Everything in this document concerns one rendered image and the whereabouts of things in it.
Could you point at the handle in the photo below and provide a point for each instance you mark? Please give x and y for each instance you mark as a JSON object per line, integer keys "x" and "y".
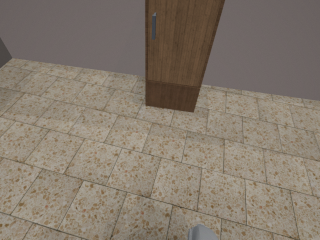
{"x": 154, "y": 26}

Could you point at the cupboard door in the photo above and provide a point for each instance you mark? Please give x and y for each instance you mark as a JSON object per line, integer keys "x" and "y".
{"x": 183, "y": 34}

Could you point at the right robot thigh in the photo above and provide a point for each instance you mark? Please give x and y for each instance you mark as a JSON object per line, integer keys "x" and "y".
{"x": 201, "y": 233}

